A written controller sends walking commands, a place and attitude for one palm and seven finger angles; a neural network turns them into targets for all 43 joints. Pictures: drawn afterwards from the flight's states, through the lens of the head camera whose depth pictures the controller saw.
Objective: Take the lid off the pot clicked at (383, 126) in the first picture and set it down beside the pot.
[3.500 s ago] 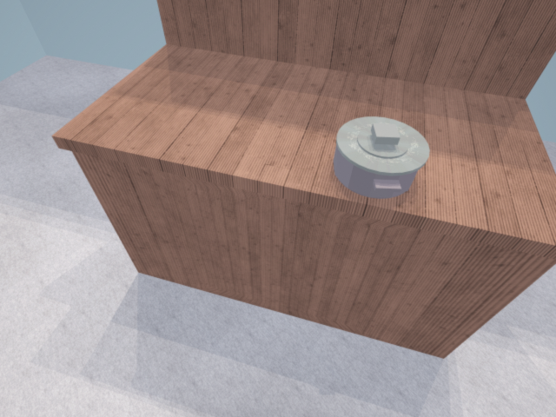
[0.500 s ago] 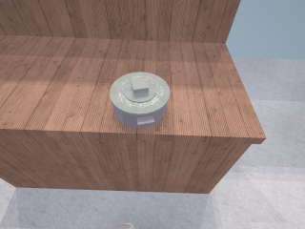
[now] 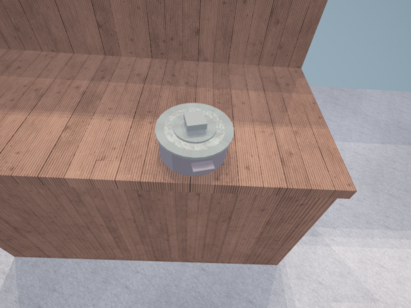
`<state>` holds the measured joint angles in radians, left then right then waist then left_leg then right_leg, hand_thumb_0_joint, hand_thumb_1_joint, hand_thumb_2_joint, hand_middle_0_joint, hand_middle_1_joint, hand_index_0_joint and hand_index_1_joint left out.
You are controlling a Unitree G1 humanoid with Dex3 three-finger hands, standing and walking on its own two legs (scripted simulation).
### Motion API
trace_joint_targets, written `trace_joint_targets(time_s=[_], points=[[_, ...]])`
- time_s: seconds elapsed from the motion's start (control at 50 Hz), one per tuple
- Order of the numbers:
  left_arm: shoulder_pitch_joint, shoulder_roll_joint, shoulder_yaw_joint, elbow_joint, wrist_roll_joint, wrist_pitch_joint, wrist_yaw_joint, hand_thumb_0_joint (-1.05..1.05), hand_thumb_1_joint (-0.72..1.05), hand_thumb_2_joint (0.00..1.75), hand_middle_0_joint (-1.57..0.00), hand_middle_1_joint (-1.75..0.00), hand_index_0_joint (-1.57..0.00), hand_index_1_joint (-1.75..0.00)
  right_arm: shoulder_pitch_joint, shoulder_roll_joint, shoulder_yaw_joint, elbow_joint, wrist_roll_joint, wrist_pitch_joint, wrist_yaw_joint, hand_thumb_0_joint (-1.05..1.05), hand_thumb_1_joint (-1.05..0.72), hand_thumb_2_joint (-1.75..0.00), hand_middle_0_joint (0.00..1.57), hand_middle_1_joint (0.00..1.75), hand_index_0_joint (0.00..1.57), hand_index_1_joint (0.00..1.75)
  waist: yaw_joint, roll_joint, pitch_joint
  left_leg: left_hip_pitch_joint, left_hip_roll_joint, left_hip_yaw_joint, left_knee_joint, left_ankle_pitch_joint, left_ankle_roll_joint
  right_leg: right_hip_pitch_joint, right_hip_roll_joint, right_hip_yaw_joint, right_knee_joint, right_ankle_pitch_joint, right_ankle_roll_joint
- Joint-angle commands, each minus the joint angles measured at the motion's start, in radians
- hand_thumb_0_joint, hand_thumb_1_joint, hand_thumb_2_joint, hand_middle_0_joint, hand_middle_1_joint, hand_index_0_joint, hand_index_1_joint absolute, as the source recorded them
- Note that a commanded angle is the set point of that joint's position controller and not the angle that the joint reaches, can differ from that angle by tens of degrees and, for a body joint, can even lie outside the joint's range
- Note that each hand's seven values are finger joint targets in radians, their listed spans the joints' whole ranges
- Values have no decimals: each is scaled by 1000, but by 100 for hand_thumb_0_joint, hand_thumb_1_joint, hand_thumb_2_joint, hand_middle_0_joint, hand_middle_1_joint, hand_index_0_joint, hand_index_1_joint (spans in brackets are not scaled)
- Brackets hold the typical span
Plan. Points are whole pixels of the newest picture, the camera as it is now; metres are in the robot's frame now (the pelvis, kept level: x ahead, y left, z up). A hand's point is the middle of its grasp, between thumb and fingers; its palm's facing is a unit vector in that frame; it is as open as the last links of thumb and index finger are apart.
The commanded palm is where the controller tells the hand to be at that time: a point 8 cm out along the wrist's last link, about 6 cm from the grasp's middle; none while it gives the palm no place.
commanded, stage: look again from close up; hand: left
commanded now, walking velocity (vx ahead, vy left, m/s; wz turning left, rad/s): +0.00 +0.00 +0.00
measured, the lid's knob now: (195, 121) +0.53 +0.07 +0.06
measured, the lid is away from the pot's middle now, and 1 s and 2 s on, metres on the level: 0.00 0.00 0.00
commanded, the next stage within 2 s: shuffle to correct the standing spot in 0.40 s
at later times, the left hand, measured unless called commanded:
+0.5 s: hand out of the picture -0.05 +0.17 -0.18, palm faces +0.03 -0.99 -0.17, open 7.4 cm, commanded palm none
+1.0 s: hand out of the picture -0.01 +0.13 -0.18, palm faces +0.03 -0.99 -0.15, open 7.4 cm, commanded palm none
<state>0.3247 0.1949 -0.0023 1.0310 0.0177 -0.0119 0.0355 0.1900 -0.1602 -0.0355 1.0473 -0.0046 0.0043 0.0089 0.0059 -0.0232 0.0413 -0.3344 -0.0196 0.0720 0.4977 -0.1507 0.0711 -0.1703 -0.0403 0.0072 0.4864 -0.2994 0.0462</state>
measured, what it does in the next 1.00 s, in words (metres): stands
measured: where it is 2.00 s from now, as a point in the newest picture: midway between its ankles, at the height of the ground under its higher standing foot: outside the picture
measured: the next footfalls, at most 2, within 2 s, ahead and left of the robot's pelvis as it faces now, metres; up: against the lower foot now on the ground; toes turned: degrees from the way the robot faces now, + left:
right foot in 1.62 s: +0.10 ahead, -0.23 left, +0.00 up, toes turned +1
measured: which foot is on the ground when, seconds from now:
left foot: down 0.00-1.00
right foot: down 0.00-1.00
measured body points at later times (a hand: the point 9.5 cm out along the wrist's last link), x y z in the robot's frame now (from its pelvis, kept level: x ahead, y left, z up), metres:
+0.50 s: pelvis +0.00 +0.01 +0.00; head +0.02 +0.02 +0.45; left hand -0.05 +0.23 -0.16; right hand +0.04 -0.23 -0.15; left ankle +0.08 +0.07 -0.73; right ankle -0.02 -0.16 -0.73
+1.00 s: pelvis +0.03 -0.04 +0.00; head +0.04 -0.02 +0.45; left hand -0.01 +0.18 -0.17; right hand +0.03 -0.26 -0.16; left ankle +0.08 +0.07 -0.73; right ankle -0.02 -0.16 -0.73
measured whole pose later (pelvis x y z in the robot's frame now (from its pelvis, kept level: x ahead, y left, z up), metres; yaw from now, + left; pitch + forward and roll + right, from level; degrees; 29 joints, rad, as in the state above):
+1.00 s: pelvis +0.03 -0.04 +0.00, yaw +0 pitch +0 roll -1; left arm 0.40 0.15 0.03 1.07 0.02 0.00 0.01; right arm 0.29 -0.14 -0.06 1.09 -0.01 0.00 -0.01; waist -0.01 -0.01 0.01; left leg -0.36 0.03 0.05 0.58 -0.23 0.02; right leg -0.18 0.01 -0.01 0.53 -0.36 0.00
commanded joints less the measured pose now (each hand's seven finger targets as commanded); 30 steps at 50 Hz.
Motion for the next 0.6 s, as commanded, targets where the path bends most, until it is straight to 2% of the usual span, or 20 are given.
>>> trace_joint_targets(time_s=[0.0,0.08,0.14,0.24,0.28,0.32,0.38,0.42,0.48,0.52,0.56,0.58], points=[[101,91,19,-14,7,-13,5,0,90,90,-20,-30,-20,-30,12,-126,-30,-47,-3,-17,-6,0,-90,-90,20,30,20,30,6,53,11,82,121,-194,-182,-245,-25,-124,-38,48,-107,-21,-74],[116,90,17,1,7,-15,4,0,90,90,-20,-30,-20,-30,21,-118,-31,-40,-2,-19,-6,0,-90,-90,20,30,20,30,5,32,5,93,117,-189,-179,-226,-26,-127,-45,56,-120,-16,-77],[127,81,17,10,7,-16,4,0,90,90,-20,-30,-20,-30,28,-123,-31,-35,-2,-21,-8,0,-90,-90,20,30,20,30,2,61,-3,106,122,-196,-193,-229,-25,-129,-41,51,-109,-9,-76],[153,73,16,31,8,-15,3,0,90,90,-20,-30,-20,-30,34,-121,-30,-26,-1,-22,-9,0,-90,-90,20,30,20,30,8,65,-2,97,129,-205,-221,-249,-22,-110,-40,39,-105,0,-73],[154,76,15,38,9,-15,3,0,90,90,-20,-30,-20,-30,36,-112,-29,-22,0,-22,-9,0,-90,-90,20,30,20,30,11,33,18,82,125,-198,-214,-244,-23,-111,-44,44,-119,4,-74],[154,70,16,39,8,-14,3,0,90,90,-20,-30,-20,-30,41,-115,-30,-20,-2,-19,-9,0,-90,-90,20,30,20,30,7,41,20,86,117,-189,-208,-255,-30,-126,-49,54,-128,-32,-76],[154,73,16,43,7,-15,3,0,90,90,-20,-30,-20,-30,52,-107,-28,-14,-1,-22,-10,0,-90,-90,20,30,20,30,6,25,5,105,119,-189,-202,-219,-28,-125,-50,55,-126,-7,-78],[156,68,16,45,7,-16,3,0,90,90,-20,-30,-20,-30,56,-113,-28,-9,-1,-23,-10,0,-90,-90,20,30,20,30,5,42,-4,113,121,-189,-203,-216,-28,-120,-51,53,-122,-2,-76],[153,68,16,48,7,-15,3,0,90,90,-20,-30,-20,-30,59,-104,-26,-6,-1,-23,-11,0,-90,-90,20,30,20,30,8,41,25,91,123,-190,-213,-222,-27,-120,-48,50,-125,5,-75],[160,52,15,55,5,-15,2,0,90,90,-20,-30,-20,-30,71,-106,-28,0,-4,-23,-13,0,-90,-90,20,30,20,30,1,47,10,109,132,-204,-231,-272,-27,-125,-35,39,-118,-26,-72],[167,43,16,59,6,-12,-1,0,90,90,-20,-30,-20,-30,75,-112,-33,7,-5,-21,-16,0,-90,-90,20,30,20,30,0,91,7,108,155,-228,-267,-352,-22,-125,-14,10,-88,-50,-67],[171,45,18,60,6,-10,-3,0,90,90,-20,-30,-20,-30,76,-111,-35,8,-4,-20,-17,0,-90,-90,20,30,20,30,5,75,9,91,170,-242,-280,-383,-14,-112,-8,-4,-78,-52,-67]])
